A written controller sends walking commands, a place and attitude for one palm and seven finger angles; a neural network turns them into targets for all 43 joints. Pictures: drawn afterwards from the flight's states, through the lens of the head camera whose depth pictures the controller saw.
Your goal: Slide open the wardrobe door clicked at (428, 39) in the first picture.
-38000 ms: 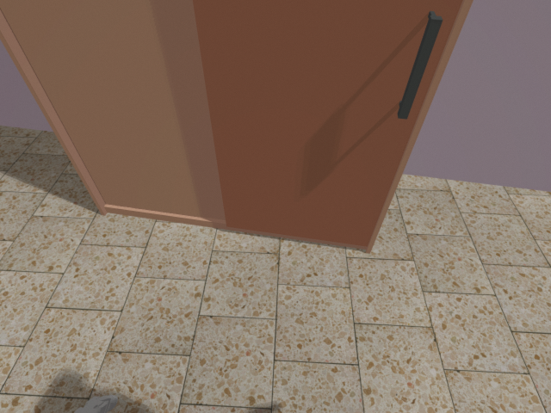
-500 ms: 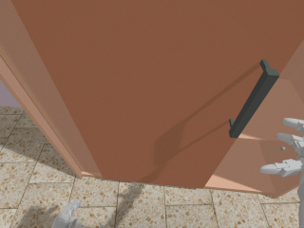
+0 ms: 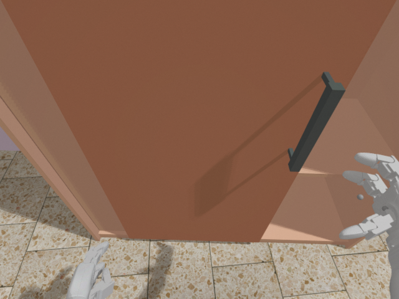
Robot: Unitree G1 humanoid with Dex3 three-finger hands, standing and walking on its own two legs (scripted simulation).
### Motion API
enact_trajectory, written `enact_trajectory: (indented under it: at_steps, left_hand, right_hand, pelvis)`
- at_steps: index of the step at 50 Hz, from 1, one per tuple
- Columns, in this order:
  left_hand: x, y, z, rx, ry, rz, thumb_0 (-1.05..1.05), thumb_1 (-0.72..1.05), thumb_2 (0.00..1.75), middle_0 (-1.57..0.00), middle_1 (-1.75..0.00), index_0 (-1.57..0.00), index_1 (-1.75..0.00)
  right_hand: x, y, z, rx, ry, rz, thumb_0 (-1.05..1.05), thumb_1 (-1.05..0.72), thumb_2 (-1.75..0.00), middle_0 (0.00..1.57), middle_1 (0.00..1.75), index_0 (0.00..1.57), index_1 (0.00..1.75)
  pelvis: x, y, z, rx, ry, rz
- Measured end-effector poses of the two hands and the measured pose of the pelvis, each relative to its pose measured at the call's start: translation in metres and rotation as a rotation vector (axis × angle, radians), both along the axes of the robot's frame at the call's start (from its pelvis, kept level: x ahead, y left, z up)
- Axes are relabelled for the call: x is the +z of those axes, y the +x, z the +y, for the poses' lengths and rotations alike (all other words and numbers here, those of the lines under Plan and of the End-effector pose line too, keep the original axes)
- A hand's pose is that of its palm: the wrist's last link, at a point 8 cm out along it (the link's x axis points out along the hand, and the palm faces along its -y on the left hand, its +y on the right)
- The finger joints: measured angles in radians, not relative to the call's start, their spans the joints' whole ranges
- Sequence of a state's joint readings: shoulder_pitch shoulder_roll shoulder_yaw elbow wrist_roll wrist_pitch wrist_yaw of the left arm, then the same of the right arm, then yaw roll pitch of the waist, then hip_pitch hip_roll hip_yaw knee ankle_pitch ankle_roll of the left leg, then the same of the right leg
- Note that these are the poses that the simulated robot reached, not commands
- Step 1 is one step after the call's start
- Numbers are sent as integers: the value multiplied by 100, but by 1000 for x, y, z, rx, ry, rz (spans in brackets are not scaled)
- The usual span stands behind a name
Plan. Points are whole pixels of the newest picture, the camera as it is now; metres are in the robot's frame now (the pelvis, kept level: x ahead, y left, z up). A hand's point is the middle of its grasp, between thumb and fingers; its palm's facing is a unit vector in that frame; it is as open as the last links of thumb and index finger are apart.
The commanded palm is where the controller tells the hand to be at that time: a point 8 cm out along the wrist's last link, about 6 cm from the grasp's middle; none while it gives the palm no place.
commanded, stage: draw the hand back to the body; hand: right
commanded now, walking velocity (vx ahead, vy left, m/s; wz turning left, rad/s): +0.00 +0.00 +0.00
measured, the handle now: (308, 127) +0.46 -0.23 +0.10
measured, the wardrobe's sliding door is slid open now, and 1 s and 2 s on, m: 0.45 0.45 0.45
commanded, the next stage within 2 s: step back with the hand held close in 1.46 s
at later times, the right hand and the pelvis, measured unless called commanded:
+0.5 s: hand (385, 213) +0.24 -0.28 +0.13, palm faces +0.32 +0.93 -0.21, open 14.1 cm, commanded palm +0.19 -0.32 +0.14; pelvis -0.01 +0.00 +0.01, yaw +1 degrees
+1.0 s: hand (395, 213) +0.22 -0.26 +0.17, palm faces +0.44 +0.82 -0.36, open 9.6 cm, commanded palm +0.17 -0.29 +0.18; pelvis +0.02 +0.00 +0.02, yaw +2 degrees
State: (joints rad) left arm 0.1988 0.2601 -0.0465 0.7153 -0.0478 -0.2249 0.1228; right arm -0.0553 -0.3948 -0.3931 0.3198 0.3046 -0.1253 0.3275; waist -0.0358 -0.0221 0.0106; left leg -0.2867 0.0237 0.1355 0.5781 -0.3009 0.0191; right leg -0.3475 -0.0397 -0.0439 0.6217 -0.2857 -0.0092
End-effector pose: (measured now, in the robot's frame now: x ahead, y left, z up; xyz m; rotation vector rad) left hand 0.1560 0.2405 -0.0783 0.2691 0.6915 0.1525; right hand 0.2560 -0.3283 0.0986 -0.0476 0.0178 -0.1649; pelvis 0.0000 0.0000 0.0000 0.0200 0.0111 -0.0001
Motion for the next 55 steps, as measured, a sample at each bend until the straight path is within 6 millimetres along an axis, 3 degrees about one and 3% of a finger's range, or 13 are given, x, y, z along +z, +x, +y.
enact_trajectory:
  at_steps: [5, 13, 20, 23, 29, 37, 55]
  left_hand:
    - [3, -10, 8, 38, -14, -39, 1, 90, 90, -20, -30, -21, -30]
    - [10, -13, 14, 40, -15, -93, 1, 90, 90, -20, -30, -20, -30]
    - [18, 1, 1, 1, -13, -141, 1, 90, 90, -20, -30, -20, -30]
    - [24, 8, -9, -34, -10, -152, 1, 90, 90, -20, -30, -20, -30]
    - [27, 18, -25, -72, -35, -132, 1, 90, 90, -20, -30, -20, -30]
    - [21, 25, -33, -86, -53, -66, 1, 90, 90, -20, -30, -21, -30]
    - [23, 31, -8, -35, -59, -64, 1, 90, 90, -20, -30, -20, -30]
  right_hand:
    - [12, 1, 2, 142, -3, -23, -2, 55, -20, 25, 114, 26, 115]
    - [18, -28, -9, 78, 16, -23, -2, 55, -20, 25, 114, 26, 115]
    - [24, -45, 7, 93, 1, -44, -2, 52, -21, 24, 113, 25, 113]
    - [33, -49, 3, -46, -125, -37, -2, 47, -24, 25, 109, 26, 110]
    - [47, -69, 4, -271, -251, -73, -2, 30, -32, 24, 100, 25, 100]
    - [61, -78, 14, -320, -311, -100, -1, 3, -45, 23, 84, 24, 84]
    - [93, -88, 42, -262, -396, -169, 0, -62, -76, 21, 46, 22, 46]
  pelvis:
    - [-1, -1, 2, 20, -5, -7]
    - [-2, -2, -1, 27, -3, -21]
    - [0, -5, -4, 14, 0, -50]
    - [4, -6, -4, 13, 2, -64]
    - [11, -2, -6, 25, -2, -82]
    - [16, 7, -8, 27, -8, -107]
    - [17, 16, 3, 42, -8, -120]
